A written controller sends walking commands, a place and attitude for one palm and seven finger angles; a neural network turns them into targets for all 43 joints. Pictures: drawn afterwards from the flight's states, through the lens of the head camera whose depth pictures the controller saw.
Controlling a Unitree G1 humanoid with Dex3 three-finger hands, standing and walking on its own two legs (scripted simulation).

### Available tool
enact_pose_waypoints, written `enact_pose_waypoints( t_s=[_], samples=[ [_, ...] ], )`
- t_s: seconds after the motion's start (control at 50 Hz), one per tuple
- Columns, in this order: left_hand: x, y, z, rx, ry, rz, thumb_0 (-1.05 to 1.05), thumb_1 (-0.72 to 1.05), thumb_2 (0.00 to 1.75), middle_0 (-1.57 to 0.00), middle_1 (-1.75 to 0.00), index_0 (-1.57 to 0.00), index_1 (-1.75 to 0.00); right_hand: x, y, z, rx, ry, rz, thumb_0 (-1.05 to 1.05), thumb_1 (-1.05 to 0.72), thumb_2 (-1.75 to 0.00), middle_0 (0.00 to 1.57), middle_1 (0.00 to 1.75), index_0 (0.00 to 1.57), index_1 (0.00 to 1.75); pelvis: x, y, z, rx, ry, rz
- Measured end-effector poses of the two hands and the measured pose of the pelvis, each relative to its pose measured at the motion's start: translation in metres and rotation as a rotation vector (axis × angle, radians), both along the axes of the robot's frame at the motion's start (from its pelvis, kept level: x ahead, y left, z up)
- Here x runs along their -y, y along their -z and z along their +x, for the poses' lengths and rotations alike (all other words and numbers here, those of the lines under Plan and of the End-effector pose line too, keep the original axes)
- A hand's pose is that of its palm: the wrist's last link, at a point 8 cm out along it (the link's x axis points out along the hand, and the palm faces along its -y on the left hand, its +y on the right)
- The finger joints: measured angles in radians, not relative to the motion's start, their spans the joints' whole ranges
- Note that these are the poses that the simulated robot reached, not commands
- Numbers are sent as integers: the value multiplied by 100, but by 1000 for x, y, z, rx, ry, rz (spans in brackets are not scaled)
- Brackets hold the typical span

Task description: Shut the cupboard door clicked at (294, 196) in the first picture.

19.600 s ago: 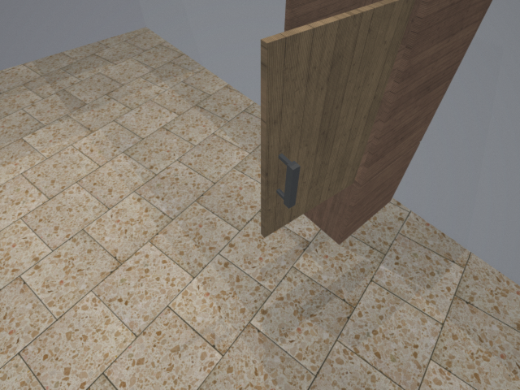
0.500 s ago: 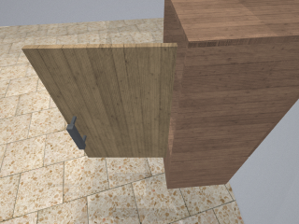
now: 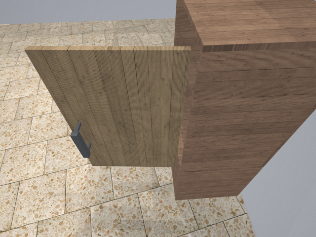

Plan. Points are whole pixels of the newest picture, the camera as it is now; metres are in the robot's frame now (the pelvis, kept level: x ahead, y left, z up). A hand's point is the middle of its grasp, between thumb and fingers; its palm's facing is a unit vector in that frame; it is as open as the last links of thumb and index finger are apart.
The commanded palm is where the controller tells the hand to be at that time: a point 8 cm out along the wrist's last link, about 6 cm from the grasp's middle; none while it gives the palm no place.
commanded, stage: look again from close up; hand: left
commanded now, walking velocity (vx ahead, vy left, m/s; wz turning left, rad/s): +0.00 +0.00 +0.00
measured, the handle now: (82, 140) +0.43 +0.30 -0.09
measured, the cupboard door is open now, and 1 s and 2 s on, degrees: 85 85 85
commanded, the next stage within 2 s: shuffle to correct the standing spot in 0.04 s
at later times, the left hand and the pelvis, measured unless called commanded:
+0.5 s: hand out of the picture +0.00 +0.22 -0.18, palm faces +0.06 -0.97 -0.23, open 7.3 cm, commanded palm none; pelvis -0.02 +0.03 +0.00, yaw +1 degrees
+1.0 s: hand out of the picture +0.01 +0.23 -0.18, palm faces -0.02 -0.97 -0.24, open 7.2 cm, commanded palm none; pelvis -0.02 +0.05 -0.01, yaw +0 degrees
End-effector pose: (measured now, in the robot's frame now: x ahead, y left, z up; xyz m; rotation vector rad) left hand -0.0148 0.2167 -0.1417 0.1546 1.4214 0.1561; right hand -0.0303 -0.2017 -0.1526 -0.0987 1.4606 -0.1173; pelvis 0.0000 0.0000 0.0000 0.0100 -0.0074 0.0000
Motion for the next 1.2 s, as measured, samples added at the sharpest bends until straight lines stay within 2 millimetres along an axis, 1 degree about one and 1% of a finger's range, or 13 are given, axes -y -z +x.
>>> enact_pose_waypoints(
  t_s=[0.2,0.34,0.42,0.5,0.56,0.62,0.7,0.78,0.86,0.94,1.06,1.2],
  samples=[
    [-5,0,0,1,4,-2,1,93,90,-20,-30,-20,-30,-6,-1,-5,-4,6,0,0,-90,-90,19,30,20,29,-5,0,-1,3,4,0],
    [-17,-1,2,26,-13,19,1,92,90,-20,-30,-20,-30,-7,1,-6,-13,0,-6,0,-90,-90,19,30,20,29,-12,1,-6,-6,-4,0],
    [-30,0,3,44,-27,30,1,92,90,-20,-30,-20,-30,-9,1,-5,-13,-9,-20,0,-90,-90,19,30,20,29,-21,3,-11,-12,-11,-1],
    [-49,3,5,59,-36,39,0,91,90,-20,-30,-20,-30,-14,-2,-2,2,-14,-43,0,-90,-90,19,30,20,29,-34,5,-16,-17,-11,6],
    [-65,6,8,62,-32,45,0,91,90,-20,-30,-20,-30,-21,-4,0,25,-13,-59,0,-90,-90,19,30,20,29,-45,7,-19,-17,-3,17],
    [-80,5,13,64,-22,63,0,91,90,-20,-30,-20,-30,-28,-1,1,42,-15,-61,0,-90,-90,19,30,20,29,-55,9,-22,-12,5,21],
    [-90,0,23,83,-10,85,0,91,90,-20,-30,-20,-30,-40,4,5,60,-28,-43,0,-90,-90,19,30,20,29,-61,9,-25,-5,3,19],
    [-84,-2,33,118,5,75,0,91,90,-20,-30,-20,-30,-49,8,11,78,-39,-21,1,-91,-90,19,30,20,29,-61,9,-24,1,1,22],
    [-68,-2,33,125,27,46,0,92,90,-20,-30,-20,-30,-45,9,10,74,-19,-19,2,-93,-90,20,30,20,29,-58,7,-23,13,8,13],
    [-62,-2,26,99,48,43,0,95,90,-20,-30,-20,-30,-38,3,7,75,3,-25,2,-93,-90,20,30,20,29,-52,3,-22,9,14,3],
    [-55,5,9,95,51,23,0,94,90,-20,-30,-20,-30,-24,-1,8,129,-8,-56,1,-92,-90,20,30,20,29,-48,7,-26,8,6,-12],
    [-51,1,-9,79,50,17,1,93,90,-20,-30,-20,-30,-27,3,7,149,-20,-29,1,-91,-90,19,30,20,29,-46,6,-32,24,10,-5]
  ],
)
